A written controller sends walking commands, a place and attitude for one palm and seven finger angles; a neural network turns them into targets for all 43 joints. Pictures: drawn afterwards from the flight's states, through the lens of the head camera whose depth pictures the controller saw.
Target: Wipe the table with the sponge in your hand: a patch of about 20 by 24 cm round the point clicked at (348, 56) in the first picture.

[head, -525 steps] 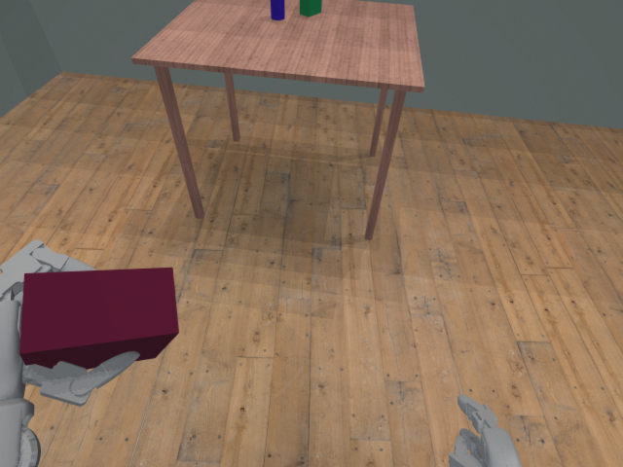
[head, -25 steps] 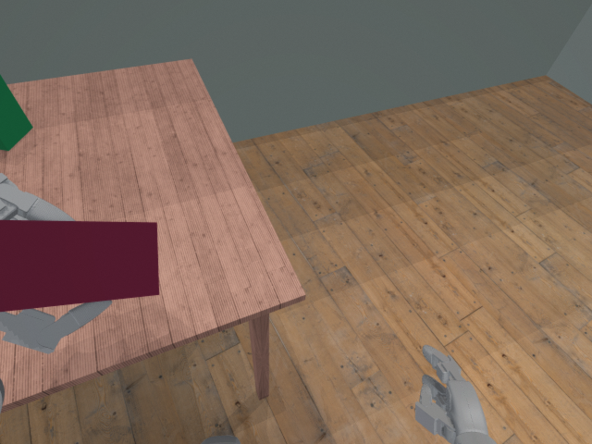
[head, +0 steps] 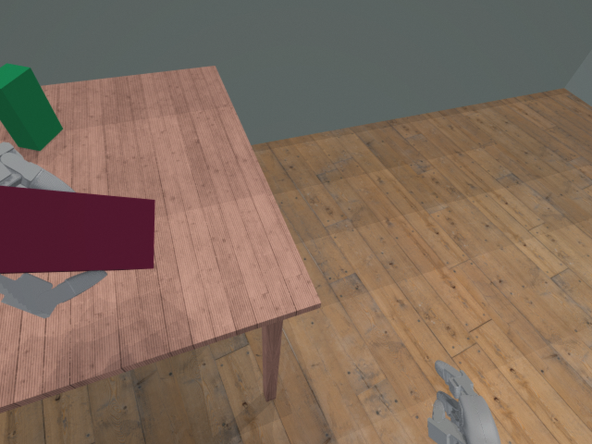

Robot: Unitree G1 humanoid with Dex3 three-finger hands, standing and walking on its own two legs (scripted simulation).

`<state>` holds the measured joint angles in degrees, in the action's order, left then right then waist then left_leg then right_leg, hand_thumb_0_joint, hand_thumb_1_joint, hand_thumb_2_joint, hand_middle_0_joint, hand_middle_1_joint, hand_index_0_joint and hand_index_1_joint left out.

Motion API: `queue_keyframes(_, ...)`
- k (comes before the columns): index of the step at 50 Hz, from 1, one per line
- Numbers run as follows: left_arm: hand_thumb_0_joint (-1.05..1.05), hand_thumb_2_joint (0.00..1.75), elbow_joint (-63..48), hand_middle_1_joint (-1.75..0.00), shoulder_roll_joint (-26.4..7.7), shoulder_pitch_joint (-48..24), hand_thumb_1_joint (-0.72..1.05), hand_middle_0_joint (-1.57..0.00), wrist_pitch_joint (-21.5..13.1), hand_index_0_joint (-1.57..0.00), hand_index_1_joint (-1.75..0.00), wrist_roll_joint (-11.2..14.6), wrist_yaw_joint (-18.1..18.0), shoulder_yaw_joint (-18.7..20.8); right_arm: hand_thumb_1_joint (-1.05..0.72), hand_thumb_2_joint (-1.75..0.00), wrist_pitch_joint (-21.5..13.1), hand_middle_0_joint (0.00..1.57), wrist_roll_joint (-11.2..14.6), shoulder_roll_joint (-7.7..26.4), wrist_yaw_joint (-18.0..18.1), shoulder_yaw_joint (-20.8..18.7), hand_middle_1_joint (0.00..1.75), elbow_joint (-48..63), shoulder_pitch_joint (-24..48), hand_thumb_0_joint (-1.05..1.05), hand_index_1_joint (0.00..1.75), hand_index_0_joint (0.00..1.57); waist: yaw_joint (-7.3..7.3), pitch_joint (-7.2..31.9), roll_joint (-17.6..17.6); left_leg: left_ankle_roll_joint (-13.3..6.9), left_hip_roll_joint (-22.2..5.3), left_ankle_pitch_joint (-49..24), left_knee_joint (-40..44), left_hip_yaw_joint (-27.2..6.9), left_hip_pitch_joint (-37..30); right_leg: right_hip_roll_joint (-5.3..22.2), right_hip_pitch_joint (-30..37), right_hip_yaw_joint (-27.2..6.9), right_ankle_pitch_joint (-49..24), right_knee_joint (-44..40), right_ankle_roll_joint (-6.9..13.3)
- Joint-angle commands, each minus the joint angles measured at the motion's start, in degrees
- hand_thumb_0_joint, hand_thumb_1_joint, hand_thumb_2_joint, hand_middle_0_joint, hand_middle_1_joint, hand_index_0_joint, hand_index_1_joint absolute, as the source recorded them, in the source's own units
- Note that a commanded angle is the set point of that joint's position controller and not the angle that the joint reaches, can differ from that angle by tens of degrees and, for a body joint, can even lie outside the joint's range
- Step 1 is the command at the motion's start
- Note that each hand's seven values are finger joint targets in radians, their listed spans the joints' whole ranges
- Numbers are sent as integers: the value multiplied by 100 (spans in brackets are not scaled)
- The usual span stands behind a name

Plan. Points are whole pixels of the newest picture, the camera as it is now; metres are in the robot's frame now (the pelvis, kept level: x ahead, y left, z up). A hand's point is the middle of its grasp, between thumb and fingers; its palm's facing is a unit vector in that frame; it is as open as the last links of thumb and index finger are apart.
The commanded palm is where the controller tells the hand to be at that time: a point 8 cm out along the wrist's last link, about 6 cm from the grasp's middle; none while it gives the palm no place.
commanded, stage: come to a stop and stand still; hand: left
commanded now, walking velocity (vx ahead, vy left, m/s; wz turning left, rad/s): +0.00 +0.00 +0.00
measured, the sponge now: (92, 238) +0.26 +0.24 +0.18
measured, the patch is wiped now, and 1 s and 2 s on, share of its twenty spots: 0.00 0.00 0.00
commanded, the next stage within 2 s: look again from close up in 0.80 s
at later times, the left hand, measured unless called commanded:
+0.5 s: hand (41, 245) +0.24 +0.29 +0.18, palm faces +0.41 -0.85 -0.33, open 10.2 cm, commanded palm +0.18 +0.32 +0.18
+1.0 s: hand (46, 254) +0.25 +0.30 +0.15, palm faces +0.37 -0.86 -0.35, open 10.2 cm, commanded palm +0.19 +0.33 +0.18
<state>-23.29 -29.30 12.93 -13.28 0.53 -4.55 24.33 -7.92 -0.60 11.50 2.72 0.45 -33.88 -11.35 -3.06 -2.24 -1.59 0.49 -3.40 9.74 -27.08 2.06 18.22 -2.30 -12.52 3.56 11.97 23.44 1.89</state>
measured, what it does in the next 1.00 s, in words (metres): shifts its weight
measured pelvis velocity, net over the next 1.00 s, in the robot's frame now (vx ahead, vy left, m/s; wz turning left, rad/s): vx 0.03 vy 0.05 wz -0.01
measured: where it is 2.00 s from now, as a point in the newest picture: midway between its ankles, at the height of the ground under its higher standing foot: outside the picture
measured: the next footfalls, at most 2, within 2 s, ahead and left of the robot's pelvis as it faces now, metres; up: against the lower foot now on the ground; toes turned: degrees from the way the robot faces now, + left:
none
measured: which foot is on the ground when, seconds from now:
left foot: down 0.00-1.00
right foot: down 0.00-1.00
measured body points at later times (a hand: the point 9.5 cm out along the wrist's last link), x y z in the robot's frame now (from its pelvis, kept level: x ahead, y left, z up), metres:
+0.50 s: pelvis +0.02 +0.04 +0.00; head +0.04 +0.07 +0.45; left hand +0.22 +0.33 +0.19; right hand +0.20 -0.18 -0.06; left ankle +0.05 +0.12 -0.74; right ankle +0.00 -0.10 -0.74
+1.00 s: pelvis +0.03 +0.05 +0.00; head +0.04 +0.08 +0.45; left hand +0.22 +0.34 +0.17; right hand +0.21 -0.17 -0.06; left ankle +0.05 +0.12 -0.74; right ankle +0.00 -0.10 -0.74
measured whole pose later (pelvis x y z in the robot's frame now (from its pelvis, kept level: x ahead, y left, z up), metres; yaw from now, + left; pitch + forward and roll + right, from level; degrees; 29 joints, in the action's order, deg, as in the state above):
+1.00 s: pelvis +0.03 +0.05 +0.00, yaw -1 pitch +0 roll -2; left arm -26.6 -20.8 24.6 -10.4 2.0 -6.8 19.5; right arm -6.2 0.5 10.3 2.3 1.2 -32.5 -11.4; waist -1.0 -1.9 -2.0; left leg -3.4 0.3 12.4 -26.2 4.5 14.1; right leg 1.4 -7.9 1.3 12.9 21.0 -2.3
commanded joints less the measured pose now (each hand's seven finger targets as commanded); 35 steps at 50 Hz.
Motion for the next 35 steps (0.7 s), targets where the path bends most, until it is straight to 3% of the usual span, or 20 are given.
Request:
queue_keyframes(1, 0, 130, -560, -160, 42, 952, 10, -120, -247, -120, -160, 391, 33, 105, -90, -90, -315, 20, 182, 844, -151, -420, 30, 969, 92, 0, 30, 20, 76, 1444, 890, -148, -118, -1006, 157, -207, -986, 675, 315, -909, -1064, -109, -113)
queue_keyframes(4, 0, 130, -986, -160, 21, 1368, 10, -120, -207, -120, -160, 371, -27, -90, -90, -90, -310, 20, 194, 731, -189, -328, 30, 1051, 289, 0, 30, 20, 59, 1115, -143, -200, -95, -72, 307, -268, -653, 642, 173, -790, -140, -420, -203)
queue_keyframes(5, 0, 130, -1058, -160, 74, 1431, 10, -120, -175, -120, -160, 384, -74, -176, -90, -90, -305, 20, 228, 694, -169, -293, 30, 1063, 408, 0, 30, 20, 88, 957, -245, -194, -61, 202, 340, -257, -709, 643, -34, -776, 212, -535, -147)
queue_keyframes(8, 0, 130, -1285, -160, -339, 890, 10, -120, -197, -120, -160, 287, -169, 187, -90, -90, -323, 20, 158, 718, -26, -265, 30, 1116, 436, 0, 30, 20, 169, 549, -656, -186, 72, 814, 316, -305, -656, 668, -626, -896, 1393, -934, -78)
queue_keyframes(9, 0, 130, -1399, -160, -475, 649, 10, -120, -229, -120, -160, 262, -199, 323, -90, -90, -336, 20, 136, 723, 25, -249, 30, 1114, 463, 0, 30, 20, 188, 435, -474, -194, 88, 873, 340, -315, -656, 664, -735, -921, 1575, -972, -64)
queue_keyframes(10, 0, 130, -1829, -160, -850, 91, 10, -120, -296, -120, -160, 219, -262, 555, -90, -90, -329, 20, 116, 754, 92, -233, 30, 1081, 560, 0, 30, 20, 215, 361, -170, -204, 62, 1010, 463, -428, -593, 644, -736, -838, 1640, -876, -64)
queue_keyframes(13, 0, 130, -1770, -160, -629, -176, 10, -120, -386, -120, -160, 174, -303, 431, -90, -90, -424, 20, 89, 700, 139, -207, 30, 1001, 472, 0, 30, 20, 200, 429, 796, -296, -87, 1349, 841, -580, -425, 453, -242, -783, 981, -526, -59)
queue_keyframes(15, 0, 130, -1954, -160, -545, -420, 10, -120, -443, -120, -160, 136, -303, 333, -90, -90, -490, 20, 87, 666, 135, -190, 30, 944, 499, 0, 30, 20, 207, 516, 1179, -318, -176, 1505, 1046, -712, -202, 385, 216, -617, 530, -226, -73)
queue_keyframes(17, 0, 130, -1754, -160, -333, -155, 10, -120, -466, -120, -160, 137, -296, 244, -90, -90, -576, 20, 74, 659, 85, -190, 30, 904, 436, 0, 30, 20, 160, 665, 1147, -319, -215, 1389, 1069, -691, -189, 350, 499, -544, 182, -147, -84)
queue_keyframes(21, 0, 130, -1305, -160, 191, 685, 10, -120, -364, -120, -160, 129, -238, -123, -90, -90, -574, 20, 65, 679, -59, -219, 30, 808, 321, 0, 30, 20, 182, 826, 763, -215, -150, 370, 833, -530, -507, 373, 480, -518, -402, -268, -88)
queue_keyframes(26, 0, 130, -1098, -160, 109, 1007, 10, -120, -184, -120, -160, 160, -219, 13, -90, -90, -366, 20, 77, 687, -76, -228, 30, 844, 322, 0, 30, 20, 199, 854, 204, -139, -160, -675, 642, -445, -641, 424, 494, -455, -968, -318, -137)
queue_keyframes(30, 0, 130, -1697, -160, -335, 631, 10, -120, -169, -120, -160, 181, -245, 375, -90, -90, -256, 20, 96, 656, 4, -215, 30, 947, 459, 0, 30, 20, 211, 1099, 399, -136, -158, -1358, 492, -424, -875, 469, 713, -395, -1400, -201, -150)
queue_keyframes(31, 0, 130, -1884, -160, -219, 505, 10, -120, -188, -120, -160, 211, -234, 274, -90, -90, -254, 20, 87, 652, 14, -213, 30, 978, 444, 0, 30, 20, 225, 1181, 500, -118, -143, -1579, 463, -390, -994, 441, 718, -366, -1484, -154, -138)
queue_keyframes(35, 0, 130, -2306, -160, -276, 477, 10, -120, -203, -120, -160, 187, -284, 239, -90, -90, -274, 20, 87, 623, 29, -212, 30, 988, 472, 0, 30, 20, 213, 1395, 888, -97, -208, -2175, 315, -438, -1323, 481, 737, -324, -1580, -16, -123)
